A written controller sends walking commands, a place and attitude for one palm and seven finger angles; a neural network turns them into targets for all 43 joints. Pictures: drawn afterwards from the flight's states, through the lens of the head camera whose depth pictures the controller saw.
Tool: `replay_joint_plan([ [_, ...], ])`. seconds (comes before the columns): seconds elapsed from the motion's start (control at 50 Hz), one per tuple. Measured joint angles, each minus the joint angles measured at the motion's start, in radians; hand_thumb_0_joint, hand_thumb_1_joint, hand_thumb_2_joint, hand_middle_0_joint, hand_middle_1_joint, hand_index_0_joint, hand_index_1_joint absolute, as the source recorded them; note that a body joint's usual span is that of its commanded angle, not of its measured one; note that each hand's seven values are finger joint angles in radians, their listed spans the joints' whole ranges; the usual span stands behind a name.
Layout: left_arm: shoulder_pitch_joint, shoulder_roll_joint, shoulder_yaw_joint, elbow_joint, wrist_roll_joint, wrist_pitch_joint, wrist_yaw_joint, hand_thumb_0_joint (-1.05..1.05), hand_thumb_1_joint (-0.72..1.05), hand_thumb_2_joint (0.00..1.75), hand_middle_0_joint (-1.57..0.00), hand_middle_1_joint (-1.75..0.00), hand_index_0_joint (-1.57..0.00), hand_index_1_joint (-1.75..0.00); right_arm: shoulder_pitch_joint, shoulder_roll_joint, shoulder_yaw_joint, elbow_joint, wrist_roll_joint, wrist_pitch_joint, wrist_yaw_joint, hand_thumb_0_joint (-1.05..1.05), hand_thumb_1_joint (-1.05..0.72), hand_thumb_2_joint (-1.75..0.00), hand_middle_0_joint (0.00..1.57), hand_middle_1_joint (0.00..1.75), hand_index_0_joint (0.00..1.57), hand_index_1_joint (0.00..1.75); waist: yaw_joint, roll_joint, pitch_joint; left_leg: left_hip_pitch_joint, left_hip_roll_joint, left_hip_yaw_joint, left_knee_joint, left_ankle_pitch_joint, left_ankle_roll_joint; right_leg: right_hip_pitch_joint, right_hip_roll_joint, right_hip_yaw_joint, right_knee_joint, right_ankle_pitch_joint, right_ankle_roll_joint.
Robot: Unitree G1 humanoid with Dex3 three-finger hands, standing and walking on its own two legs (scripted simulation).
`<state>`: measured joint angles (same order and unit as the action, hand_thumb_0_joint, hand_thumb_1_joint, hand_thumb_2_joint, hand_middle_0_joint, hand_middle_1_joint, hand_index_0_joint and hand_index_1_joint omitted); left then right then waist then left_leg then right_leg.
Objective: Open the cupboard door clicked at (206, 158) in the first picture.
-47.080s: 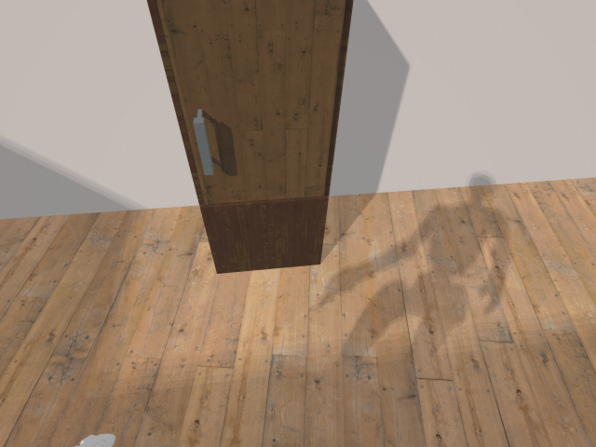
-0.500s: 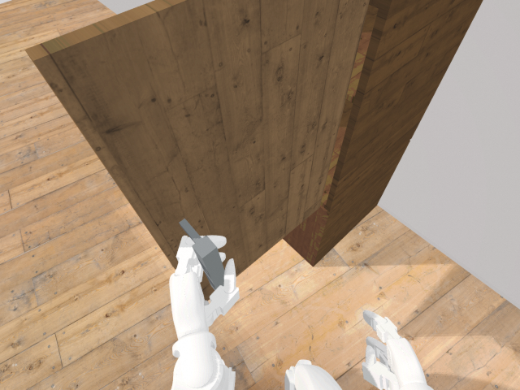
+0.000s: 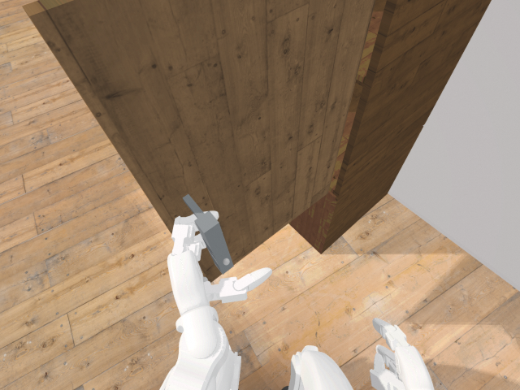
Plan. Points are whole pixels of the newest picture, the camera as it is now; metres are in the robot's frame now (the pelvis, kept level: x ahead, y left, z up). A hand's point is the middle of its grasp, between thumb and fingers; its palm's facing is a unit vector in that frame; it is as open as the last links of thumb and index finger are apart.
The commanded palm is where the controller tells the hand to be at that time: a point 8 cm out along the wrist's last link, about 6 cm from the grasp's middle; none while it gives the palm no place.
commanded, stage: open thumb and fingers to let go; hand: left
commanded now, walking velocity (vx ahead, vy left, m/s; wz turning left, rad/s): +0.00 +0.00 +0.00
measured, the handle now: (208, 236) +0.35 +0.09 +0.02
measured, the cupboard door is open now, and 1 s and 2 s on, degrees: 88 88 88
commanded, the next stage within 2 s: slide the hand sideways off the handle in 0.34 s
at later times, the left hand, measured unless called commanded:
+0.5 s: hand (227, 265) +0.30 +0.06 +0.02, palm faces +0.19 -0.98 -0.05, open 15.4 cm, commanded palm +0.25 +0.10 +0.03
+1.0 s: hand (210, 297) +0.25 +0.08 +0.03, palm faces -0.08 -1.00 +0.00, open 16.3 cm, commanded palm +0.22 +0.13 +0.03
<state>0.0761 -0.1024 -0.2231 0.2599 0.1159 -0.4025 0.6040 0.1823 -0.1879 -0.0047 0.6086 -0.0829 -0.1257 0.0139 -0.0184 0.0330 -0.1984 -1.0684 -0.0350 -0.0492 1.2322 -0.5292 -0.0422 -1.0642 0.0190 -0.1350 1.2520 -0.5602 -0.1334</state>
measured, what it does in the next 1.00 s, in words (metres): stands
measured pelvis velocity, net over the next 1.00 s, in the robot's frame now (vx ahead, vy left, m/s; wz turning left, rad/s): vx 0.00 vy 0.04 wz -0.04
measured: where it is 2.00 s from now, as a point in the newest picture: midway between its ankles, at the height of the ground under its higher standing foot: outside the picture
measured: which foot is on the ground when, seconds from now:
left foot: down 0.00-1.00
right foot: down 0.00-1.00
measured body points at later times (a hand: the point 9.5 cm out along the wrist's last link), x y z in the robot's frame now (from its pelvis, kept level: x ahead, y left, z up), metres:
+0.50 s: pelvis +0.00 +0.02 +0.00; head +0.08 +0.00 +0.45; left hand +0.28 +0.11 +0.03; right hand +0.18 -0.19 -0.10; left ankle +0.03 +0.15 -0.62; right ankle +0.02 -0.04 -0.62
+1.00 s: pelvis +0.00 +0.04 -0.01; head +0.09 +0.03 +0.43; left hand +0.25 +0.13 +0.03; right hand +0.18 -0.17 -0.11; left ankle +0.03 +0.15 -0.62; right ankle +0.02 -0.04 -0.62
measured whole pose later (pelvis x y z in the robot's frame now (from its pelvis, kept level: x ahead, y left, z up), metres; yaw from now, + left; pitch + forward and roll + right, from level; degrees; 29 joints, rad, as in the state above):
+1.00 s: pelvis +0.00 +0.04 -0.01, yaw -2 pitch +20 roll +0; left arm 0.28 0.01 -0.31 0.04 0.06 -0.43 0.20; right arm 0.22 -0.19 0.02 0.43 -0.03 -0.03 0.03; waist 0.00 0.03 -0.18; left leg -1.08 -0.04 0.00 1.31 -0.58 0.03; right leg -1.08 0.01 -0.09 1.31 -0.58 -0.07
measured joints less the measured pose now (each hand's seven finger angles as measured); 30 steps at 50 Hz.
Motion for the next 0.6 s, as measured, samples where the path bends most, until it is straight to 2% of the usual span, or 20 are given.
replay_joint_plan([
  [0.08,-0.011,0.001,-0.010,0.008,0.003,0.008,0.011,0.00,-0.34,0.37,-0.31,-1.17,-0.30,-1.17,0.004,0.001,-0.002,-0.003,0.000,0.002,-0.001,0.02,-0.91,-0.90,0.20,0.30,0.20,0.30,-0.002,0.001,-0.001,0.000,0.001,0.006,0.003,0.000,0.006,-0.001,0.001,0.006,0.000,0.003,0.006],
  [0.16,-0.010,0.003,-0.020,0.013,0.005,0.020,0.012,0.00,-0.43,0.33,-0.28,-1.05,-0.29,-1.05,0.006,0.006,0.003,-0.007,0.001,0.003,-0.001,0.02,-0.91,-0.90,0.20,0.30,0.20,0.30,-0.003,0.002,-0.002,0.011,0.002,0.011,-0.004,0.001,0.012,0.010,0.002,0.011,-0.010,0.009,0.012],
  [0.38,-0.027,0.008,-0.059,0.046,0.016,0.015,0.013,-0.01,-0.49,0.30,-0.25,-0.60,-0.27,-0.62,-0.022,0.020,0.017,-0.009,-0.002,0.005,0.005,0.02,-0.91,-0.90,0.20,0.30,0.20,0.30,-0.001,-0.002,-0.004,0.017,0.004,0.016,0.004,-0.004,0.026,0.021,0.004,0.017,-0.015,0.012,0.024],
  [0.46,-0.032,0.007,-0.061,0.047,0.011,0.023,0.003,-0.01,-0.50,0.30,-0.29,-0.51,-0.30,-0.55,-0.032,0.024,0.020,-0.012,-0.002,0.011,0.008,0.02,-0.91,-0.90,0.20,0.30,0.20,0.30,0.003,-0.003,-0.003,0.020,0.004,0.018,0.004,-0.005,0.029,0.024,0.005,0.018,-0.016,0.013,0.027],
  [0.48,-0.026,0.011,-0.058,0.038,0.012,0.023,-0.016,-0.01,-0.50,0.30,-0.29,-0.49,-0.29,-0.54,-0.032,0.022,0.023,-0.018,-0.001,0.014,0.011,0.02,-0.91,-0.90,0.20,0.30,0.20,0.30,0.001,-0.004,-0.001,0.020,0.002,0.018,0.005,-0.005,0.031,0.025,0.003,0.019,-0.015,0.013,0.028],
  [0.5,-0.016,0.021,-0.055,0.026,0.006,0.015,-0.067,-0.01,-0.50,0.30,-0.29,-0.47,-0.28,-0.52,-0.028,0.018,0.026,-0.029,0.003,0.017,0.015,0.02,-0.91,-0.90,0.20,0.30,0.20,0.30,0.000,-0.005,0.002,0.018,-0.001,0.018,0.007,-0.004,0.032,0.023,-0.001,0.018,-0.011,0.012,0.029],
  [0.56,0.013,0.084,-0.049,-0.012,-0.032,-0.028,-0.279,-0.01,-0.50,0.30,-0.26,-0.42,-0.20,-0.46,-0.008,0.001,0.024,-0.068,0.017,0.024,0.018,0.01,-0.91,-0.90,0.20,0.30,0.20,0.30,0.003,0.000,0.009,0.005,-0.008,0.017,0.026,-0.009,0.037,0.013,-0.009,0.016,0.008,0.003,0.031],
  [0.6,0.025,0.123,-0.053,-0.035,-0.069,-0.052,-0.390,-0.01,-0.50,0.30,-0.23,-0.38,-0.17,-0.42,0.002,-0.012,0.020,-0.089,0.031,0.029,0.017,0.01,-0.91,-0.90,0.20,0.30,0.20,0.30,0.008,0.006,0.016,-0.002,-0.009,0.019,0.043,-0.016,0.041,0.007,-0.010,0.017,0.023,-0.003,0.035],
])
